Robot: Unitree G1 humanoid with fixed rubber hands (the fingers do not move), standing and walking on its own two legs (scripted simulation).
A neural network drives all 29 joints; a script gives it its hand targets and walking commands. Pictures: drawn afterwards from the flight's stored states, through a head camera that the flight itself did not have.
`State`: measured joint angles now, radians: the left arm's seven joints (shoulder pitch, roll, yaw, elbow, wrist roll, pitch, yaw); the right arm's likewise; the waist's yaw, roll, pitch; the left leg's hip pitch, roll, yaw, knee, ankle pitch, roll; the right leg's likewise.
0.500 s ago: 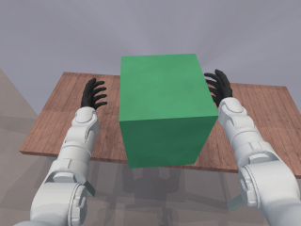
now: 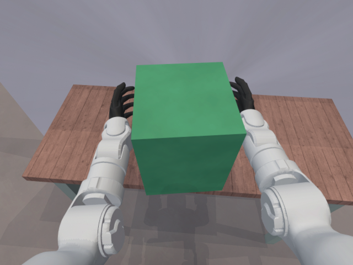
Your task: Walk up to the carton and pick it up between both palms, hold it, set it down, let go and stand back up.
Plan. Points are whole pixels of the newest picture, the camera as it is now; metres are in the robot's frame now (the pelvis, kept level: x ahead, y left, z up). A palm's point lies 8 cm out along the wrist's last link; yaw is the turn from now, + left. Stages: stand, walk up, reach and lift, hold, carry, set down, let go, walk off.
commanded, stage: reach and lift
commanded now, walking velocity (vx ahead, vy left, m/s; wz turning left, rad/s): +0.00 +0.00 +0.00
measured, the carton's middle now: (182, 132) +0.41 +0.04 +0.05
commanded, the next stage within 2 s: none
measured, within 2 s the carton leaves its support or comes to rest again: leaves its support in 1.48 s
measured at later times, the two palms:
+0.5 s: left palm (119, 118) +0.40 +0.19 +0.09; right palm (243, 111) +0.45 -0.10 +0.10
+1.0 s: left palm (115, 123) +0.38 +0.19 +0.10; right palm (244, 118) +0.42 -0.10 +0.10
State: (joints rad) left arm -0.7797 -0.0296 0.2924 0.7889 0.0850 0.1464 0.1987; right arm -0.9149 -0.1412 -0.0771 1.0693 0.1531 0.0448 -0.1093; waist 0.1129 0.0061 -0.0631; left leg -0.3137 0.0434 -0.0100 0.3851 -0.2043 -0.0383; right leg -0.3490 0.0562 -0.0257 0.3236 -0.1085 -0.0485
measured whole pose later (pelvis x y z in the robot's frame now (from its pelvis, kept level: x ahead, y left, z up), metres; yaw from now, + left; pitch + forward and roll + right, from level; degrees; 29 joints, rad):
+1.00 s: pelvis +0.01 +0.00 +0.00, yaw +2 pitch +0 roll +0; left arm -0.65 -0.13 0.46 0.65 0.34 0.13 0.05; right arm -0.76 0.02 -0.42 0.99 -0.24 -0.09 0.00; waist 0.07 -0.03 0.00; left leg -0.11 0.03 -0.01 0.31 -0.20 -0.03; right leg -0.15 0.04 -0.05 0.28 -0.13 -0.04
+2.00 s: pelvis -0.01 +0.00 +0.00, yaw +4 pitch +0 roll +0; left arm -0.68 -0.07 0.34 0.65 0.28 0.17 0.10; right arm -0.78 0.00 -0.37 1.07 -0.17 -0.20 -0.06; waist 0.02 -0.09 -0.04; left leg -0.15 0.03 0.00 0.31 -0.15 -0.03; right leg -0.17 0.02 -0.09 0.27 -0.10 -0.04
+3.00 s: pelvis -0.02 +0.02 +0.00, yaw +5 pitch -8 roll -1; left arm -0.80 0.01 0.30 0.40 0.27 0.68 0.07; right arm -0.92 -0.08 -0.10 0.84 0.17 0.30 -0.16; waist -0.10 -0.04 -0.01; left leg -0.04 0.01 -0.02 0.37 -0.20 0.01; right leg -0.03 0.00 -0.10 0.29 -0.13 -0.01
